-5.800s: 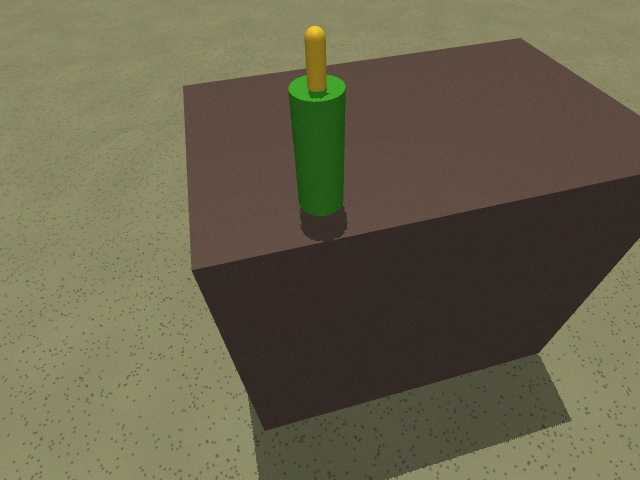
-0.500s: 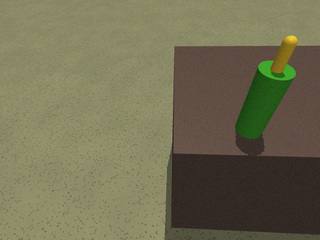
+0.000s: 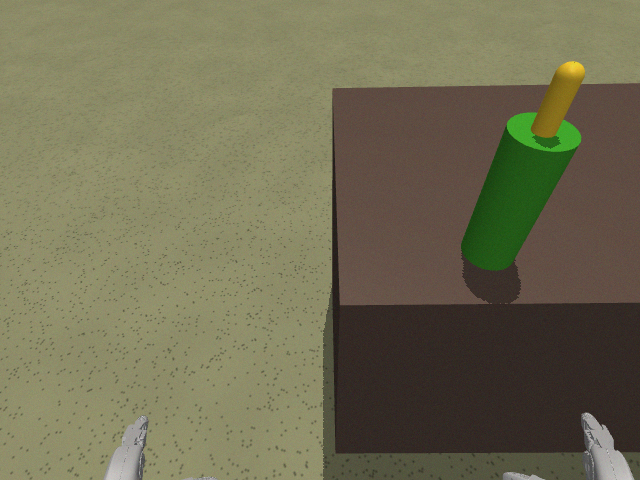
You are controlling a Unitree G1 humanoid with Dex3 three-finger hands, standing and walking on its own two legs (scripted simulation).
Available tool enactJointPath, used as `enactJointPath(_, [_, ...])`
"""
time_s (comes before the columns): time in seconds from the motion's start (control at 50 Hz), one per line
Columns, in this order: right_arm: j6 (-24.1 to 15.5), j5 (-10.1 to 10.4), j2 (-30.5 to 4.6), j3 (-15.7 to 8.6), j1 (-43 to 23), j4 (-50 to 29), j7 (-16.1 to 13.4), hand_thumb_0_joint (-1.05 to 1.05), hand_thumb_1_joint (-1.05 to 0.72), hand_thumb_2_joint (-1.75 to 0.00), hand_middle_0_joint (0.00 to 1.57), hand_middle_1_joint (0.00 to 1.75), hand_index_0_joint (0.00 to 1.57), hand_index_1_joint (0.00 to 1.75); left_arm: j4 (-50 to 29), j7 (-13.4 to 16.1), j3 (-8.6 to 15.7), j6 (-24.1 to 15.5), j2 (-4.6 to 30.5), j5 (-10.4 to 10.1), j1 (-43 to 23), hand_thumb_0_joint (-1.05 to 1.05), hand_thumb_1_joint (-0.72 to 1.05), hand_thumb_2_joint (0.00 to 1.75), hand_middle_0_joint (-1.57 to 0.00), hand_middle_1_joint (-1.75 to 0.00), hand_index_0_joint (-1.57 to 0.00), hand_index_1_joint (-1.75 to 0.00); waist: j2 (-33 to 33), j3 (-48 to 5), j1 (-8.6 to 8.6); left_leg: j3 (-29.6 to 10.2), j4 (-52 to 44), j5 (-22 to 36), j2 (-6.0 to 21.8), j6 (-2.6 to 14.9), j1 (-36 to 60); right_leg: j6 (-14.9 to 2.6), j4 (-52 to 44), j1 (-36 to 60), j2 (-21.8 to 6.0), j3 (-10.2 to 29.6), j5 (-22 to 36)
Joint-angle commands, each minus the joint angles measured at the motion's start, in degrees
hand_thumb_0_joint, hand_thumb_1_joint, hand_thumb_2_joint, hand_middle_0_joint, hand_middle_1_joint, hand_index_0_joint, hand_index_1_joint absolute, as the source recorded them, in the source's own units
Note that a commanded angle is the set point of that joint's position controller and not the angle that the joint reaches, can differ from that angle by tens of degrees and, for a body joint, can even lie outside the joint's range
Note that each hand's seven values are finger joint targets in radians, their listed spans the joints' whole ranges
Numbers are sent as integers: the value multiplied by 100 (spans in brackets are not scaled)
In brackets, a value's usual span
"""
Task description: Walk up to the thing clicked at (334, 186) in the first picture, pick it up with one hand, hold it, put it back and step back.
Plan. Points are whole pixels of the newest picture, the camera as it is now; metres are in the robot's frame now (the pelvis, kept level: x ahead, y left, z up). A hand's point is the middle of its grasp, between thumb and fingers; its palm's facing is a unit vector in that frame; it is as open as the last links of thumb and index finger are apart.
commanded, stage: rise first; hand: right
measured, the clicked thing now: (521, 177) +0.44 -0.22 +0.16
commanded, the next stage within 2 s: go down in 1.62 s
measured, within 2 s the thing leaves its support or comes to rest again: neither
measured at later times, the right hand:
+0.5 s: hand (607, 426) +0.19 -0.26 +0.06, palm faces +0.35 +0.86 -0.38, open 17.7 cm
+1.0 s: hand out of the picture +0.17 -0.26 +0.14, palm faces +0.41 +0.81 -0.42, open 17.7 cm
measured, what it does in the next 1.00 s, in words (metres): stands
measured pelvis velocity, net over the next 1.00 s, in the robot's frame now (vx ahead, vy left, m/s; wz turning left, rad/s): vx -0.01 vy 0.01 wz -0.03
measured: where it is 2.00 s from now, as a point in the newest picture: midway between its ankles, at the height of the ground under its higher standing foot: outside the picture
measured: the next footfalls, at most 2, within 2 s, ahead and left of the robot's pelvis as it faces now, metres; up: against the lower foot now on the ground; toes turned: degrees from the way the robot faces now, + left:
none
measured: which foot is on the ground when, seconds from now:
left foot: down 0.00-1.00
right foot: down 0.00-1.00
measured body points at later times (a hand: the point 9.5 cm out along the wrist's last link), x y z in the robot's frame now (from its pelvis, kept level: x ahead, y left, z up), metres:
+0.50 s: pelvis +0.01 +0.01 +0.00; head +0.01 +0.03 +0.45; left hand +0.17 +0.28 -0.09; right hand +0.16 -0.30 +0.08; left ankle -0.03 +0.13 -0.74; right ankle -0.01 -0.12 -0.74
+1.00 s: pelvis -0.01 +0.01 +0.00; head -0.02 +0.03 +0.45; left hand +0.16 +0.27 -0.09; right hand +0.14 -0.30 +0.17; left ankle -0.03 +0.13 -0.74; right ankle -0.01 -0.12 -0.74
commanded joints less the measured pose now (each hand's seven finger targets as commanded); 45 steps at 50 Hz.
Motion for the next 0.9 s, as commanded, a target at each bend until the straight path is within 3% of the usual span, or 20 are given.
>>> enactJointPath(0.0, [-322, 38, -979, -263, -617, -2110, -131, 0, 43, -7, 4, 5, 4, 5, -1445, 110, 166, -259, 775, 15, -638, 0, -46, 5, -7, -5, -6, -6, -301, -572, -15, 197, -273, 1044, -66, 121, 166, -58, -394, 513, 0, -132, 1050])
enactJointPath(0.08, [-367, 25, -1240, -601, 59, -2750, -178, 0, 54, -5, 3, 5, 4, 6, -1353, 169, 233, -250, 821, 43, -67, 0, -54, 3, -7, -5, -6, -6, -364, -554, -91, 223, -209, 1388, -57, 106, 309, -53, -355, 723, 21, -131, 1469])
enactJointPath(0.18, [-457, 71, -1123, -794, 578, -3726, -105, 0, 59, -3, 3, 6, 4, 6, -1424, 105, 263, -222, 715, 76, -28, 0, -54, 3, -6, -5, -6, -5, -182, -435, -132, 236, -185, 1745, -26, 51, 441, -87, -275, 799, 50, -145, 1804])
enactJointPath(0.2, [-449, 69, -1124, -849, 836, -3654, -74, 0, 60, -3, 3, 6, 4, 6, -1166, 109, 463, -191, 800, 80, 188, 0, -55, 3, -6, -5, -6, -5, -102, -366, -96, 267, -183, 1806, -42, 38, 426, -92, -261, 806, 42, -132, 1863])
enactJointPath(0.28, [-554, 86, -1085, -996, 944, -4247, 29, 0, 61, -3, 3, 6, 4, 6, -1471, 26, 417, -148, 695, 71, 184, 0, -56, 4, -6, -4, -5, -5, 10, -250, -144, 246, -234, 1851, 7, -3, 428, -118, -280, 848, 78, -154, 1840])
enactJointPath(0.32, [-625, 95, -1128, -1113, 788, -4568, 38, 0, 61, -3, 3, 6, 4, 6, -1774, 42, 616, -184, 876, 78, -75, 0, -57, 4, -6, -4, -5, -5, 260, -328, -108, 250, -244, 1889, 24, -35, 474, -134, -276, 906, 70, -116, 1832])
enactJointPath(0.38, [-752, 84, -1050, -1108, 914, -4929, 60, 0, 61, -3, 3, 6, 4, 6, -1762, -10, 301, -168, 499, 73, -10, 0, -58, 5, -6, -4, -4, -5, -55, -161, -219, 232, -286, 1529, 41, 28, 486, -103, -375, 822, 91, -131, 1600])
enactJointPath(0.42, [-850, 91, -1120, -1208, 879, -5148, 53, 0, 61, -3, 3, 6, 4, 6, -1655, 6, 523, -175, 645, 75, 25, 0, -57, 4, -6, -4, -5, -5, -93, -162, -186, 227, -287, 1460, 39, 29, 461, -99, -375, 821, 96, -135, 1527])
enactJointPath(0.52, [-1023, 93, -1326, -1542, 1114, -5532, 91, 0, 61, -2, 4, 6, 4, 6, -1529, -24, 563, -183, 607, 97, 99, 0, -57, 4, -6, -4, -5, -5, -154, -185, -243, 216, -294, 1560, 68, 3, 528, -116, -338, 819, 130, -139, 1564])
enactJointPath(0.54, [-1058, 100, -1168, -1440, 1051, -5607, 111, 0, 61, -3, 4, 6, 4, 6, -1605, -44, 465, -198, 513, 105, 69, 0, -58, 4, -6, -4, -4, -5, -115, -164, -179, 213, -305, 1534, 74, -6, 523, -127, -345, 846, 133, -152, 1516])
enactJointPath(0.56, [-1085, 119, -1330, -1659, 1108, -5608, 101, 0, 60, -3, 4, 6, 4, 6, -1495, -28, 654, -199, 666, 96, 37, 0, -58, 4, -6, -4, -4, -6, -154, -112, -247, 220, -300, 1516, 82, -2, 481, -122, -346, 799, 134, -140, 1498])
enactJointPath(0.58, [-1109, 111, -1122, -1486, 1109, -5577, 131, 0, 60, -3, 4, 6, 4, 6, -1378, -43, 584, -188, 530, 105, 37, 0, -58, 4, -6, -4, -4, -5, -172, -75, -202, 213, -316, 1449, 78, -5, 449, -127, -352, 818, 137, -142, 1430])
enactJointPath(0.6, [-1143, 112, -1395, -1752, 1021, -5788, 116, 0, 61, -2, 4, 6, 4, 6, -1787, -21, 784, -229, 816, 106, -68, 0, -58, 4, -6, -4, -4, -6, -19, -273, -184, 237, -307, 1492, 62, 5, 539, -134, -350, 869, 117, -110, 1507])
enactJointPath(0.62, [-1184, 120, -1215, -1574, 989, -5907, 137, 0, 61, -2, 4, 6, 4, 6, -1879, -41, 675, -255, 742, 106, -167, 0, -57, 4, -6, -4, -4, -5, -8, -269, -194, 253, -300, 1409, 35, 25, 550, -118, -389, 911, 104, -97, 1476])
enactJointPath(0.68, [-1269, 123, -1281, -1700, 1141, -5893, 148, 0, 61, -3, 4, 6, 4, 6, -1735, -52, 727, -235, 665, 78, 92, 0, -57, 4, -6, -4, -4, -5, -82, -109, -237, 264, -332, 1360, 49, 30, 508, -122, -407, 845, 114, -104, 1461])
enactJointPath(0.7, [-1310, 128, -1234, -1671, 1016, -5948, 158, 0, 59, -3, 4, 6, 4, 6, -1756, -83, 531, -250, 487, 77, 25, 0, -58, 5, -6, -4, -4, -6, -99, -53, -244, 266, -345, 1254, 52, 34, 500, -122, -411, 840, 117, -110, 1363])
enactJointPath(0.72, [-1337, 122, -1248, -1716, 1046, -6010, 162, 0, 60, -3, 4, 6, 4, 6, -1741, -79, 673, -257, 576, 74, -5, 0, -57, 4, -6, -4, -4, -5, -127, -52, -249, 266, -337, 1255, 62, 33, 468, -119, -427, 850, 116, -111, 1345])
enactJointPath(0.74, [-1336, 130, -1021, -1504, 1120, -5882, 198, 0, 60, -3, 4, 6, 4, 6, -1449, -97, 579, -229, 434, 76, 170, 0, -57, 4, -6, -4, -4, -5, -116, 60, -217, 264, -356, 1164, 44, 45, 399, -115, -458, 824, 110, -114, 1272])
enactJointPath(0.84, [-1513, 141, -1394, -1932, 843, -6302, 187, 0, 61, -2, 4, 6, 4, 6, -1787, -103, 705, -329, 647, 80, -65, 0, -56, 3, -5, -4, -4, -5, -125, -79, -249, 298, -385, 905, 14, 84, 482, -112, -519, 830, 107, -69, 1086])
enactJointPath(0.88, [-1535, 149, -1238, -1856, 1019, -6109, 202, 0, 60, -3, 4, 6, 5, 6, -1504, -108, 708, -313, 545, 78, 137, 0, -57, 4, -5, -4, -4, -5, -181, 60, -238, 294, -369, 989, 26, 80, 420, -112, -500, 832, 102, -83, 1173])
